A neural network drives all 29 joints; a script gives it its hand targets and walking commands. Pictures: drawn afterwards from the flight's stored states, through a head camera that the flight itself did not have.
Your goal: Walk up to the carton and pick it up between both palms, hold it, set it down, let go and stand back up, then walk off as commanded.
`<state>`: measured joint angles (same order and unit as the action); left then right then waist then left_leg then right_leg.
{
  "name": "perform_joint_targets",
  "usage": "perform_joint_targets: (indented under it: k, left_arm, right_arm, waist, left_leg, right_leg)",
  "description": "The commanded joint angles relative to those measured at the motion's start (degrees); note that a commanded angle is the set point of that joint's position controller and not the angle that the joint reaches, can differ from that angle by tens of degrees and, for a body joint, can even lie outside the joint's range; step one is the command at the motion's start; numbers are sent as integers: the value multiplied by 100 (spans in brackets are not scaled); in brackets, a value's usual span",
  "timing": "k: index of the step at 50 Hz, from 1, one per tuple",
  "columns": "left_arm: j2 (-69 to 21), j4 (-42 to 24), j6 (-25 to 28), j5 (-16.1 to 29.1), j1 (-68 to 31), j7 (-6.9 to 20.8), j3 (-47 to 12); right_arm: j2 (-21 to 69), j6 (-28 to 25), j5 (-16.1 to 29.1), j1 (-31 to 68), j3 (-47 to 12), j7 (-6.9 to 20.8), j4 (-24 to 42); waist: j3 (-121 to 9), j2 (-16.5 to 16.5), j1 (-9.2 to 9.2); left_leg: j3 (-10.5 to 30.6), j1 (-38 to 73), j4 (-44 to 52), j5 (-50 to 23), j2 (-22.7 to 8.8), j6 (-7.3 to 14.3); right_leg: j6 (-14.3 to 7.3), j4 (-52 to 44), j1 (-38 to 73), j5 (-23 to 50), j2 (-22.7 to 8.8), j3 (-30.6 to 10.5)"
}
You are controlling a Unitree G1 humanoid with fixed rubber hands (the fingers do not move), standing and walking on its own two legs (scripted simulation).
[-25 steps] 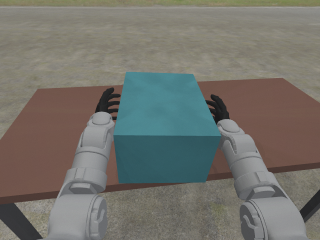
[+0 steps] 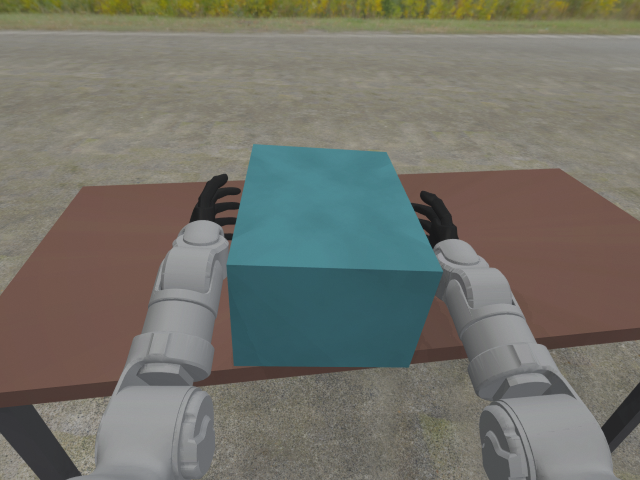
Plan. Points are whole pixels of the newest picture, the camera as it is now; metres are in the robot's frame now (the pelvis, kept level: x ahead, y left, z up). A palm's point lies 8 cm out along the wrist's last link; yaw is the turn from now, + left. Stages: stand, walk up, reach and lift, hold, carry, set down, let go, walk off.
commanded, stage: hold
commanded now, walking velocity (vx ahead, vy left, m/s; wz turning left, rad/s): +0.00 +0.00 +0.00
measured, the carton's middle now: (321, 242) +0.41 +0.03 +0.16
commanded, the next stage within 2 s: none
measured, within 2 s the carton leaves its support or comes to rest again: neither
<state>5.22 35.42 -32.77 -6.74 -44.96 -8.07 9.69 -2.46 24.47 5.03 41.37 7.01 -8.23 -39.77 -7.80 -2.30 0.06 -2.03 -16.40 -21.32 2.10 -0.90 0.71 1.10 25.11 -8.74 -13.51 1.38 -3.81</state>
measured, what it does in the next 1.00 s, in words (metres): stands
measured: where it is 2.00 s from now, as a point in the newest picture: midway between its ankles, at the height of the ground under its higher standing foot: outside the picture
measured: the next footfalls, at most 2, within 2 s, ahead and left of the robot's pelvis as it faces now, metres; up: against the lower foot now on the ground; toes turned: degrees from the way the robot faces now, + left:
none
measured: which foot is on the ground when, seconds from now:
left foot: down 0.00-1.00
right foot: down 0.00-1.00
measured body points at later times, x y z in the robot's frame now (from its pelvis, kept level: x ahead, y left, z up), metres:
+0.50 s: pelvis +0.00 +0.00 +0.00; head -0.08 +0.02 +0.44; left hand +0.39 +0.18 +0.21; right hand +0.38 -0.13 +0.19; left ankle +0.11 +0.11 -0.74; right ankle +0.00 -0.13 -0.74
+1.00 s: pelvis +0.00 +0.00 +0.00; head -0.08 +0.02 +0.44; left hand +0.38 +0.18 +0.21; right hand +0.38 -0.13 +0.19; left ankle +0.11 +0.11 -0.74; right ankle +0.00 -0.13 -0.74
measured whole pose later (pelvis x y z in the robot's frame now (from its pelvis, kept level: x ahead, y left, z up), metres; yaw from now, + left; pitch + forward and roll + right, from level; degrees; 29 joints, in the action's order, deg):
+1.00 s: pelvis +0.00 +0.00 +0.00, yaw +0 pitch -4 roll -1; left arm 5.3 33.6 -36.1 -7.2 -45.5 -7.4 9.7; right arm -2.5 26.8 5.0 41.4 7.0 -8.3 -38.0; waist -8.3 -2.3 0.1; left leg -2.0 -15.8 -21.3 2.1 -0.9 0.7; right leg 1.1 25.1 -8.1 -13.4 1.4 -3.8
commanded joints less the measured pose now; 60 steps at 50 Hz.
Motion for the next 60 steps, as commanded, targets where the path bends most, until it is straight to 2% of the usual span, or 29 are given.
perform_joint_targets:
  k: [1, 4, 7, 8, 14, 15, 17, 19, 20, 22, 24, 25, 30, 31, 32, 33, 35, 38, 39, 40, 41, 42, 47, 50, 51, 53, 54, 55, 60]
  left_arm:
    - [-4868, -2267, 281, 948, -4933, 1028, -2183]
    - [-4810, -2131, 209, 869, -4873, 1062, -2053]
    - [-4881, -2236, 160, 833, -4753, 1090, -2076]
    - [-4870, -2143, 148, 891, -4759, 1117, -2053]
    - [-4919, -2445, 151, 986, -4889, 1116, -2180]
    - [-4962, -2380, 144, 978, -4818, 1121, -2181]
    - [-4921, -2402, 131, 1028, -4862, 1126, -2234]
    - [-4871, -2352, 108, 958, -4750, 1144, -2096]
    - [-4957, -2492, 110, 1018, -4780, 1140, -2226]
    - [-4882, -2506, 86, 955, -4766, 1143, -2182]
    - [-4782, -2257, 27, 824, -4513, 1192, -1980]
    - [-4818, -2322, 17, 819, -4601, 1221, -2042]
    - [-4771, -2316, 71, 857, -4834, 1235, -1936]
    - [-4850, -2420, 68, 885, -4828, 1238, -2078]
    - [-4852, -2241, 51, 841, -4740, 1238, -1972]
    - [-4797, -2272, 46, 849, -4790, 1241, -1957]
    - [-4743, -2103, 24, 777, -4768, 1278, -1886]
    - [-4817, -2312, 79, 880, -4807, 1237, -2023]
    - [-4890, -2354, 80, 913, -4825, 1235, -2095]
    - [-4825, -2355, 81, 885, -4903, 1221, -2051]
    - [-4905, -2250, 64, 837, -4736, 1215, -2068]
    - [-4813, -2061, 38, 798, -4683, 1244, -1930]
    - [-4753, -2161, 59, 803, -4788, 1254, -1904]
    - [-4791, -2291, 75, 875, -4862, 1250, -2006]
    - [-4786, -2141, 55, 822, -4693, 1253, -1877]
    - [-4772, -2179, 54, 865, -4777, 1261, -1965]
    - [-4797, -2000, 33, 822, -4658, 1268, -1935]
    - [-4741, -2073, 42, 827, -4744, 1286, -1861]
    - [-4877, -2189, 57, 821, -4743, 1251, -1976]
  right_arm:
    - [3819, -668, 1227, 6414, -2176, 439, 2561]
    - [3744, -619, 1210, 6340, -2051, 444, 2330]
    - [3686, -591, 1198, 6200, -2016, 422, 2345]
    - [3756, -611, 1206, 6482, -2086, 409, 2567]
    - [3864, -590, 1280, 6586, -2190, 380, 2821]
    - [3796, -580, 1241, 6500, -2094, 357, 2747]
    - [3843, -591, 1273, 6613, -2157, 343, 2907]
    - [3852, -560, 1303, 6480, -2196, 337, 2856]
    - [3809, -556, 1302, 6413, -2185, 324, 2881]
    - [3829, -511, 1301, 6338, -2232, 334, 2753]
    - [3733, -488, 1255, 6337, -2154, 318, 2697]
    - [3649, -452, 1250, 6197, -2061, 312, 2570]
    - [3721, -502, 1178, 6404, -1973, 365, 2544]
    - [3703, -500, 1185, 6287, -1944, 355, 2525]
    - [3735, -519, 1241, 6506, -2034, 357, 2625]
    - [3716, -484, 1212, 6398, -2002, 352, 2529]
    - [3598, -494, 1165, 6417, -1896, 374, 2437]
    - [3697, -520, 1233, 6449, -2008, 361, 2642]
    - [3689, -536, 1215, 6390, -1953, 356, 2645]
    - [3704, -540, 1205, 6415, -1973, 363, 2590]
    - [3646, -541, 1184, 6409, -1935, 369, 2571]
    - [3639, -527, 1155, 6473, -1946, 369, 2553]
    - [3655, -536, 1154, 6416, -1890, 371, 2500]
    - [3674, -513, 1195, 6283, -1945, 369, 2424]
    - [3718, -508, 1204, 6428, -2009, 376, 2528]
    - [3647, -531, 1169, 6416, -1941, 368, 2546]
    - [3646, -533, 1147, 6491, -1916, 356, 2572]
    - [3651, -510, 1137, 6454, -1879, 352, 2501]
    - [3621, -559, 1188, 6513, -1938, 365, 2620]
  waist:
    - [-2737, 555, 358]
    - [-2576, 557, 341]
    - [-2478, 611, 477]
    - [-2546, 522, 433]
    - [-2863, 564, 430]
    - [-2772, 578, 528]
    - [-2828, 615, 445]
    - [-2786, 503, 416]
    - [-2841, 622, 489]
    - [-2771, 577, 451]
    - [-2643, 453, 429]
    - [-2554, 564, 497]
    - [-2626, 485, 488]
    - [-2539, 636, 579]
    - [-2534, 567, 418]
    - [-2543, 474, 497]
    - [-2497, 553, 492]
    - [-2693, 609, 483]
    - [-2720, 637, 569]
    - [-2708, 630, 507]
    - [-2637, 643, 551]
    - [-2495, 498, 449]
    - [-2527, 582, 443]
    - [-2532, 667, 518]
    - [-2509, 485, 414]
    - [-2544, 529, 513]
    - [-2483, 538, 486]
    - [-2544, 459, 502]
    - [-2632, 596, 513]
  left_leg:
    - [309, 2800, 166, 100, 31, -98]
    - [302, 2782, 226, 268, 21, -88]
    - [300, 2774, 226, 109, 26, -123]
    - [258, 2751, 208, 118, 43, -63]
    - [277, 2819, 147, -54, 56, -61]
    - [266, 2837, 148, -92, 41, -81]
    - [279, 2805, 136, -142, 74, -71]
    - [250, 2793, 120, -151, 75, -30]
    - [268, 2851, 113, -312, 77, -96]
    - [269, 2826, 145, -279, 84, -88]
    - [238, 2813, 180, -166, 84, -20]
    - [258, 2797, 175, -115, 96, -73]
    - [234, 2689, 206, 46, 84, -34]
    - [256, 2686, 191, -15, 88, -91]
    - [247, 2707, 186, -36, 79, -52]
    - [247, 2770, 203, -40, 80, -39]
    - [242, 2730, 249, 132, 84, -30]
    - [229, 2763, 197, -50, 86, -48]
    - [264, 2783, 195, -60, 66, -94]
    - [252, 2739, 181, -14, 82, -74]
    - [274, 2784, 199, 7, 44, -115]
    - [254, 2726, 224, 85, 66, -55]
    - [214, 2730, 216, 120, 84, -40]
    - [240, 2755, 204, -7, 94, -65]
    - [215, 2720, 239, 31, 85, -5]
    - [236, 2716, 222, 54, 97, -29]
    - [230, 2732, 251, 61, 76, -32]
    - [217, 2725, 241, 84, 88, 4]
    - [252, 2751, 213, -29, 69, -52]
  right_leg:
    - [25, -1303, -1048, 339, 225, 355]
    - [29, -1335, -1061, 175, 214, 323]
    - [-1, -1318, -979, 363, 236, 359]
    - [33, -1363, -974, 342, 213, 341]
    - [53, -1289, -899, 506, 219, 326]
    - [24, -1317, -918, 560, 227, 329]
    - [49, -1322, -885, 593, 191, 307]
    - [65, -1313, -878, 614, 213, 314]
    - [43, -1283, -841, 765, 223, 317]
    - [62, -1297, -817, 698, 225, 326]
    - [70, -1335, -807, 625, 209, 328]
    - [35, -1330, -856, 554, 212, 325]
    - [30, -1306, -849, 401, 212, 320]
    - [17, -1294, -874, 474, 205, 314]
    - [31, -1324, -891, 450, 194, 285]
    - [37, -1336, -907, 447, 203, 322]
    - [14, -1344, -942, 284, 192, 315]
    - [23, -1321, -894, 474, 200, 308]
    - [3, -1318, -877, 494, 201, 299]
    - [-1, -1302, -893, 412, 202, 308]
    - [-19, -1302, -928, 421, 211, 336]
    - [5, -1349, -940, 308, 205, 323]
    - [10, -1340, -959, 271, 187, 310]
    - [5, -1332, -945, 396, 190, 283]
    - [34, -1363, -907, 366, 201, 306]
    - [-5, -1346, -898, 350, 207, 324]
    - [2, -1349, -901, 360, 188, 310]
    - [14, -1369, -921, 340, 189, 319]
    - [-7, -1306, -907, 470, 200, 321]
